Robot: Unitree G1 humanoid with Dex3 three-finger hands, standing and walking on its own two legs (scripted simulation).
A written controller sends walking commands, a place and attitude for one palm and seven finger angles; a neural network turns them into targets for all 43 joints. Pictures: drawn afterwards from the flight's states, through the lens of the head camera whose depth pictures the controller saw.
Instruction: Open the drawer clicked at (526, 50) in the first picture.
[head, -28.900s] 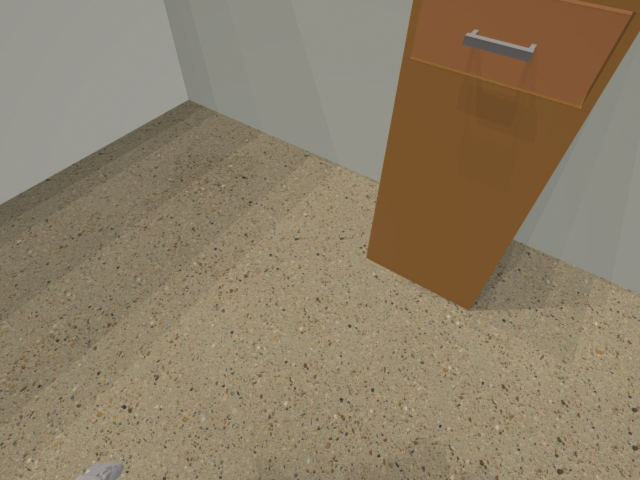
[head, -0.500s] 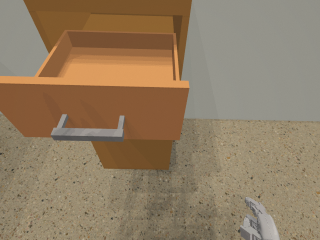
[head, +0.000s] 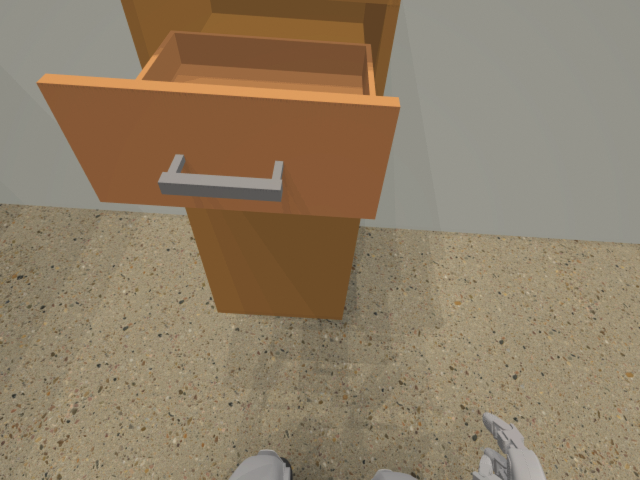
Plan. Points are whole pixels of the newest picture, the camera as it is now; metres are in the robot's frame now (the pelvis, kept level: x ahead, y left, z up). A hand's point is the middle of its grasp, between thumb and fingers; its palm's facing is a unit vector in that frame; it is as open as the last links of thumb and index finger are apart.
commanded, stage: step back with the hand held close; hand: left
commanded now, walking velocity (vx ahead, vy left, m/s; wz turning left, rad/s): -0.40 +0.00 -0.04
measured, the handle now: (225, 176) +0.42 +0.14 +0.16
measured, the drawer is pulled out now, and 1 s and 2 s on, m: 0.29 0.29 0.29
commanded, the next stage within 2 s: stop stepping back and stand still in 0.10 s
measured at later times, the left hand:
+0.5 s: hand out of the picture +0.08 +0.25 +0.36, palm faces +0.65 -0.69 -0.32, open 7.4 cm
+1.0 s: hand out of the picture +0.07 +0.23 +0.35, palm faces +0.63 -0.71 -0.32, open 7.4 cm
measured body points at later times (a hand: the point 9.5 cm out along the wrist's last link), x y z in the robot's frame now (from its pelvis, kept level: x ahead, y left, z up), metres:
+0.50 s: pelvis -0.11 +0.01 +0.02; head -0.09 +0.04 +0.47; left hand +0.04 +0.28 +0.37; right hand +0.05 -0.22 -0.05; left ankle -0.05 +0.11 -0.72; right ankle -0.14 -0.10 -0.69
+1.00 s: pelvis -0.14 -0.01 +0.01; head -0.13 -0.01 +0.46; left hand +0.04 +0.26 +0.37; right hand +0.00 -0.24 -0.09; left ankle -0.08 +0.12 -0.72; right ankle -0.18 -0.09 -0.72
